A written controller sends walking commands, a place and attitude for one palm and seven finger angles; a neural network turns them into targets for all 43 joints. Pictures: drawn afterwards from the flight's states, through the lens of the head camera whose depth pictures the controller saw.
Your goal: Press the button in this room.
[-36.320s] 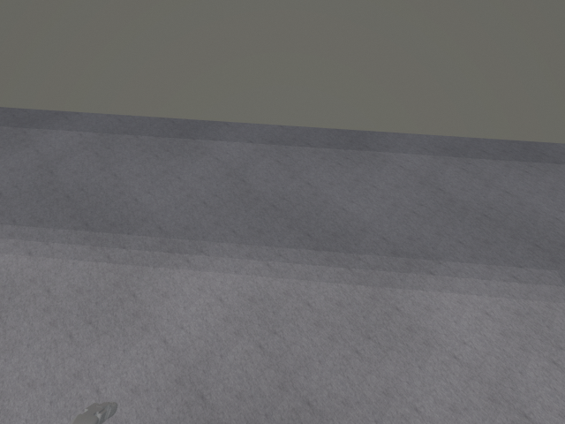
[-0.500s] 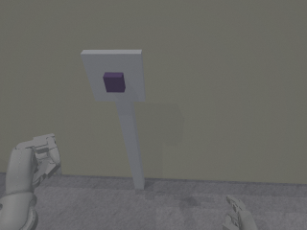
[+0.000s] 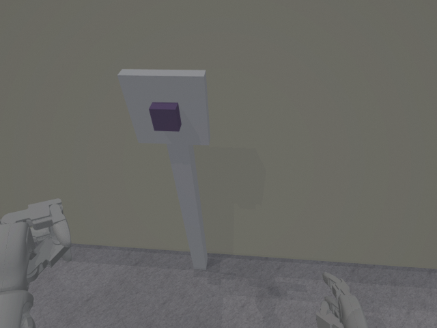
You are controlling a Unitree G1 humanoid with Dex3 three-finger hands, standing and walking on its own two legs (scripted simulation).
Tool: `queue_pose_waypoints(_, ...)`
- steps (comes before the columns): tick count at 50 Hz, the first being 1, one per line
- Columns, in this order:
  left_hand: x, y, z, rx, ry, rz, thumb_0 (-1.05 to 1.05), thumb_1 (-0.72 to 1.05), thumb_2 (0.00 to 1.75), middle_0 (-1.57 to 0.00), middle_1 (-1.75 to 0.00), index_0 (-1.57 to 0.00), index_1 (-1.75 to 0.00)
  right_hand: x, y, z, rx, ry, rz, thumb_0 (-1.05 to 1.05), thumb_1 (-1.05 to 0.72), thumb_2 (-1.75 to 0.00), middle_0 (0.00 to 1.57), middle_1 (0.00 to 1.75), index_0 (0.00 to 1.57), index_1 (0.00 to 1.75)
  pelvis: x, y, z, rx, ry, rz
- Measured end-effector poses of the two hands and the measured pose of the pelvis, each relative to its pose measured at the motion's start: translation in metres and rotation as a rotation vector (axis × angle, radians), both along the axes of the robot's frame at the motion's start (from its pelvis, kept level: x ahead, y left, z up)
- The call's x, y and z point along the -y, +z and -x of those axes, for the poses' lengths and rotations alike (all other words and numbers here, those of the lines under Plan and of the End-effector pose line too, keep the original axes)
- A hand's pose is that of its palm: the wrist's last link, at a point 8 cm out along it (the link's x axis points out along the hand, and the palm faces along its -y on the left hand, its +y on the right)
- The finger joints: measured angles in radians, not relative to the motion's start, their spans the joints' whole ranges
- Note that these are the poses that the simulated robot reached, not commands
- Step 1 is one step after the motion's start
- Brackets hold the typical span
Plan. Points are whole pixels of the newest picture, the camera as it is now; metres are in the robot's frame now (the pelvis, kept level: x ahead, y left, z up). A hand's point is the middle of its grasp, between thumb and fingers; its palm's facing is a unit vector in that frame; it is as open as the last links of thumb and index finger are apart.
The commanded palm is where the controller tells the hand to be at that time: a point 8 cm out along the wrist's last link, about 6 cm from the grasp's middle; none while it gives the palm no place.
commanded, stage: step back with the hand held close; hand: left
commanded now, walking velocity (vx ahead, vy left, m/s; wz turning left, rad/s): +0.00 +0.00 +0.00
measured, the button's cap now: (166, 116) +0.52 +0.20 +0.13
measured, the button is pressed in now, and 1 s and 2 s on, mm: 0 0 0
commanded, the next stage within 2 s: stop stepping back and stand still in 1.12 s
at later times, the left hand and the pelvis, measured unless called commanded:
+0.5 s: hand (49, 254) +0.16 +0.25 +0.15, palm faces +0.27 -0.82 -0.51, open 3.1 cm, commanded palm +0.09 +0.30 +0.17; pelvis -0.04 +0.02 -0.01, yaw -1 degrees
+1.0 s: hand out of the picture +0.06 +0.29 +0.17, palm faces +0.42 -0.81 -0.41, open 3.1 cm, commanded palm -0.02 +0.33 +0.17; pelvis -0.14 +0.04 -0.02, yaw +2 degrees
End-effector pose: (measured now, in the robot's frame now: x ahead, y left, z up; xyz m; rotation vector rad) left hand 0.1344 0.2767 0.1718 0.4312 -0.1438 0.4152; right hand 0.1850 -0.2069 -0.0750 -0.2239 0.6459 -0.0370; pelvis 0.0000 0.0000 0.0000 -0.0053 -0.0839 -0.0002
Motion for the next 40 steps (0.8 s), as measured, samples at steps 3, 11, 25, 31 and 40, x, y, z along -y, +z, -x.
queue_pose_waypoints(3,0.002,0.002,-0.001,0.002,-0.007,-0.007,0.02,0.89,0.9,-1.3,-1.5,-1.31,-1.5,0.003,-0.001,0.002,-0.004,-0.007,0.0,0.01,-0.9,-0.9,0.2,0.3,0.2,0.3,0.001,0.0,-0.001,0.001,-0.002,0.0)
queue_pose_waypoints(11,-0.004,0.005,-0.012,-0.017,-0.043,-0.071,0.02,0.89,0.9,-1.3,-1.5,-1.31,-1.5,0.014,-0.005,0.013,-0.074,-0.046,0.014,0.01,-0.9,-0.9,0.2,0.3,0.2,0.3,-0.001,-0.001,0.007,-0.064,0.0,0.014)
queue_pose_waypoints(25,-0.018,0.004,0.012,-0.046,-0.159,-0.145,0.02,0.89,0.9,-1.3,-1.5,-1.3,-1.5,0.013,0.001,0.057,-0.113,-0.145,0.062,0.01,-0.9,-0.9,0.2,0.3,0.2,0.3,-0.021,-0.006,0.041,-0.099,-0.02,0.012)
queue_pose_waypoints(31,-0.024,0.006,0.045,0.02,-0.137,-0.148,0.02,0.89,0.9,-1.3,-1.5,-1.3,-1.5,-0.001,0.002,0.076,-0.056,-0.115,0.047,0.01,-0.9,-0.9,0.2,0.3,0.2,0.3,-0.026,-0.011,0.066,-0.087,-0.012,0.017)
queue_pose_waypoints(40,-0.03,0.0,0.098,0.092,-0.072,-0.123,0.02,0.89,0.9,-1.31,-1.5,-1.31,-1.5,-0.01,-0.01,0.118,-0.069,-0.059,0.064,0.01,-0.9,-0.9,0.21,0.3,0.2,0.3,-0.029,-0.019,0.102,-0.078,0.015,0.032)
